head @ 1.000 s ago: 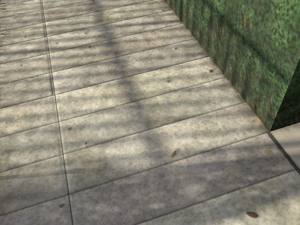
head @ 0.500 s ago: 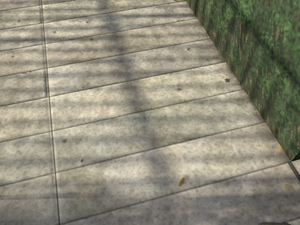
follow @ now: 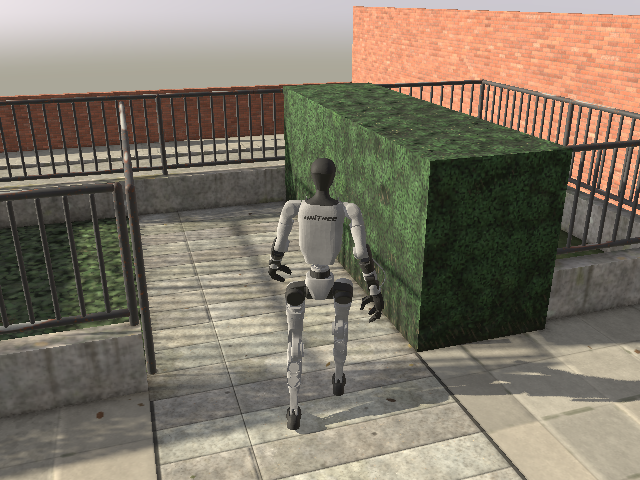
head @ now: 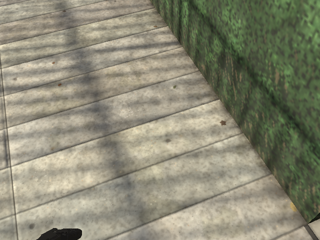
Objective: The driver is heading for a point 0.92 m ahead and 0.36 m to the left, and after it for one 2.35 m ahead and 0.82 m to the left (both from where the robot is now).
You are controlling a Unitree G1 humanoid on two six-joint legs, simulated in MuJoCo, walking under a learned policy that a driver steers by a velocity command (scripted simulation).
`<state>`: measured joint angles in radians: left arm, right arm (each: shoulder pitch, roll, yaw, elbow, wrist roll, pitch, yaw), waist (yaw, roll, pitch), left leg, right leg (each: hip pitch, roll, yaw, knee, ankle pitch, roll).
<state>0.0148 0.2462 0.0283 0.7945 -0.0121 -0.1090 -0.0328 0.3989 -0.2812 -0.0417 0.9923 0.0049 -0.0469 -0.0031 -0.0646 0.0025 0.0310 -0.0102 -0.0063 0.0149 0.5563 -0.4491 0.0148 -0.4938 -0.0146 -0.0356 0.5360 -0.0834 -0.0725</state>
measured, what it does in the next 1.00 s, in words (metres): walks ahead, turning left: left foot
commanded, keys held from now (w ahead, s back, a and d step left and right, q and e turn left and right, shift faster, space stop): w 0.12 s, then w+q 0.88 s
